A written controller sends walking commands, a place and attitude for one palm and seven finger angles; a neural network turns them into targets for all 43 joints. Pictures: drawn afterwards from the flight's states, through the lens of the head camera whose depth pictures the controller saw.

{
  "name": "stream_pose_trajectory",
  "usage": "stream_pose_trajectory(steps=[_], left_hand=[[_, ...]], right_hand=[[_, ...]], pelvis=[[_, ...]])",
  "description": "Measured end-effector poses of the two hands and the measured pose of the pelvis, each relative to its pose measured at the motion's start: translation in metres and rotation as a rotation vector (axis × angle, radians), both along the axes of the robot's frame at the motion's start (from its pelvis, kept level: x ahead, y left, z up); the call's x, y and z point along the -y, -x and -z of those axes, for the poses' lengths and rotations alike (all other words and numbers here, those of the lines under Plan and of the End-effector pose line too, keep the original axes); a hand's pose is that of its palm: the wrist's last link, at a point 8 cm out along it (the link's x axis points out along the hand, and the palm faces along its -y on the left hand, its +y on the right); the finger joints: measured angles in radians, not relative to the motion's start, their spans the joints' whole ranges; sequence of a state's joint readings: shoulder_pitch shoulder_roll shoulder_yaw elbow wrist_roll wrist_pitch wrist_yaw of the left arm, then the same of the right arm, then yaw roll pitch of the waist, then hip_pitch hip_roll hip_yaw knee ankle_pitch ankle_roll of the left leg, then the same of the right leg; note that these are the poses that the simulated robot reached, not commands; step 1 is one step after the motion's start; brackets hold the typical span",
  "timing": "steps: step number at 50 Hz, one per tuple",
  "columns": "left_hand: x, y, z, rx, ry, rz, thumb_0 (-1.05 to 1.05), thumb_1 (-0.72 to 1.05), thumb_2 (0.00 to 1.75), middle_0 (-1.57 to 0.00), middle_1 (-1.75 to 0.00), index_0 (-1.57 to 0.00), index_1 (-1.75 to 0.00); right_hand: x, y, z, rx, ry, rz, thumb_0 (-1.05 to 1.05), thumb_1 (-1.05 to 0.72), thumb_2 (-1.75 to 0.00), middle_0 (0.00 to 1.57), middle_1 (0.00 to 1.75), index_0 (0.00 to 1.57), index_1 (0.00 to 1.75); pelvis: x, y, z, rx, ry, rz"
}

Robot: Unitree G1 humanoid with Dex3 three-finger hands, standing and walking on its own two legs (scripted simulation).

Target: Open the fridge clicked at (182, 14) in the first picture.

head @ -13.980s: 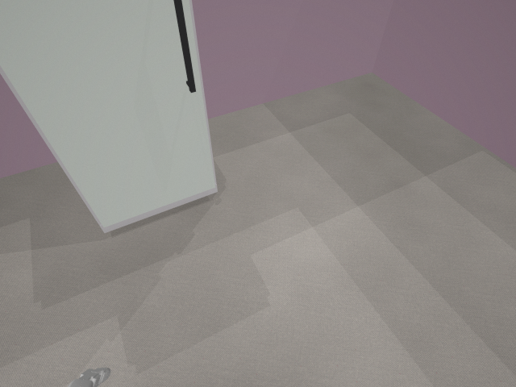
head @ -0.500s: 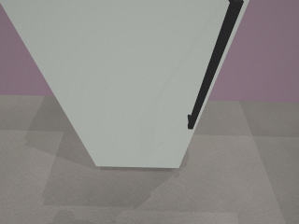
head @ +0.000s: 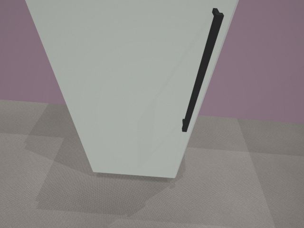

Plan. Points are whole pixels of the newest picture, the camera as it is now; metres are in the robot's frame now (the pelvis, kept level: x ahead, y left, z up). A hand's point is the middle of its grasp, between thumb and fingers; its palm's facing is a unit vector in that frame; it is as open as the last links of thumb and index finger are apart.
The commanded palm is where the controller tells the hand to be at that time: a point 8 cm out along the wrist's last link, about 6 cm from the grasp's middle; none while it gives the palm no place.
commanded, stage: come to a stop and stand still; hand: right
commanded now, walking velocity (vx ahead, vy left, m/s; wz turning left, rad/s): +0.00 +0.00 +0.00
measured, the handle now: (196, 84) +0.53 -0.11 +0.11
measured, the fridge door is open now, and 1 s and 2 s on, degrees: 0 0 0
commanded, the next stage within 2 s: look again from close up in 0.84 s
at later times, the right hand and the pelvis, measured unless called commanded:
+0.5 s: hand out of the picture +0.03 -0.16 -0.17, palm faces +0.00 +0.98 -0.21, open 7.3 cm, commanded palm none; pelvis +0.02 +0.01 +0.00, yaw +0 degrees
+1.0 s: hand out of the picture +0.05 -0.17 -0.17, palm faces +0.01 +0.97 -0.23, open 7.4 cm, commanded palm none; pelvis +0.03 +0.03 +0.00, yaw -1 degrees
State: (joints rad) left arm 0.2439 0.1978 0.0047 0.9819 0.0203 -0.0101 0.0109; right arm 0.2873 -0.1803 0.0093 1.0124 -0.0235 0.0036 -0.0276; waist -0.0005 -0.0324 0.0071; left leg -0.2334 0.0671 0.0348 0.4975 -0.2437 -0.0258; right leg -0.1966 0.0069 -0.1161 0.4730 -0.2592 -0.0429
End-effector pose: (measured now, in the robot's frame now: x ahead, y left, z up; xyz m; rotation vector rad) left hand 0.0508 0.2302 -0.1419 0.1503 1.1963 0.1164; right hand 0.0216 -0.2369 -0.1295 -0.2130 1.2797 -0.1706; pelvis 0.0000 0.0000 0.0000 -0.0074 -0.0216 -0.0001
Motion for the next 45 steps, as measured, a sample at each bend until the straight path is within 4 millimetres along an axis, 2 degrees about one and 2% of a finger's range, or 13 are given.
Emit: stream_pose_trajectory(steps=[9,15,20,28,45], left_hand=[[-0.005,0.054,0.004,-0.183,-0.008,-0.026,0.00,0.92,0.90,-0.20,-0.30,-0.20,-0.30],[-0.003,0.068,0.004,-0.242,-0.002,-0.044,0.00,0.91,0.90,-0.20,-0.30,-0.20,-0.30],[0.000,0.062,0.005,-0.241,0.009,-0.048,0.00,0.91,0.90,-0.20,-0.30,-0.20,-0.30],[0.001,0.036,0.007,-0.189,0.021,-0.041,0.00,0.91,0.90,-0.20,-0.30,-0.20,-0.30],[-0.027,0.002,0.000,-0.137,-0.033,-0.010,0.00,0.91,0.90,-0.20,-0.30,-0.20,-0.30]], right_hand=[[-0.006,0.021,0.004,-0.093,-0.015,0.014,0.00,-0.91,-0.90,0.20,0.30,0.20,0.30],[-0.015,0.019,0.008,-0.117,-0.032,0.015,0.00,-0.91,-0.90,0.20,0.30,0.20,0.30],[-0.024,0.008,0.010,-0.104,-0.044,0.012,0.00,-0.91,-0.90,0.20,0.30,0.20,0.30],[-0.027,-0.009,0.010,-0.073,-0.038,0.009,0.01,-0.92,-0.90,0.20,0.30,0.20,0.30],[-0.025,-0.025,0.007,-0.035,-0.024,0.015,0.00,-0.91,-0.90,0.20,0.30,0.20,0.30]], pelvis=[[-0.003,-0.004,-0.001,-0.006,0.002,0.001],[-0.006,-0.009,-0.001,-0.003,0.002,0.001],[-0.010,-0.014,-0.001,-0.002,0.001,0.001],[-0.015,-0.020,-0.001,-0.002,0.001,0.000],[-0.024,-0.027,-0.003,-0.003,0.000,0.011]])
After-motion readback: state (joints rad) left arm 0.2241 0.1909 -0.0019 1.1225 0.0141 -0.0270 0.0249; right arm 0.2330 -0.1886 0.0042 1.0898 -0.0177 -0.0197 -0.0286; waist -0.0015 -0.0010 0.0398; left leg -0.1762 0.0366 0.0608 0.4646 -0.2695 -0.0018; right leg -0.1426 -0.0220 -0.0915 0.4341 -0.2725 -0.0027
